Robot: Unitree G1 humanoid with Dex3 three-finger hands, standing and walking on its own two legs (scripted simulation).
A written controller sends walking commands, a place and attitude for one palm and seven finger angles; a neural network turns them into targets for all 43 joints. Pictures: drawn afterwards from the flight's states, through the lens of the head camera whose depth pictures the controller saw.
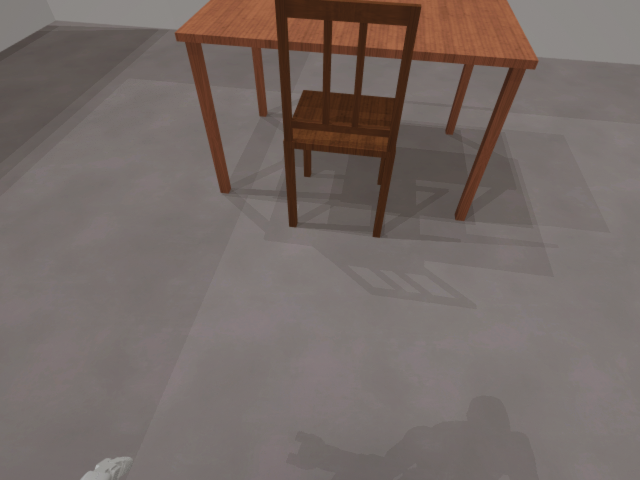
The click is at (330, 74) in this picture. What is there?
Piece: chair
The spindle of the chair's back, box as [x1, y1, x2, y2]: [322, 20, 331, 124]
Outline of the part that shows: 324,20 322,123 327,124 329,111 331,21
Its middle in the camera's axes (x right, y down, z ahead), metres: +0.02 -0.51 +1.21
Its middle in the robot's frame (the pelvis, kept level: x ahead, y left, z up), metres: +1.24 +0.04 -0.07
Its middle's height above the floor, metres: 0.69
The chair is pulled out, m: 0.00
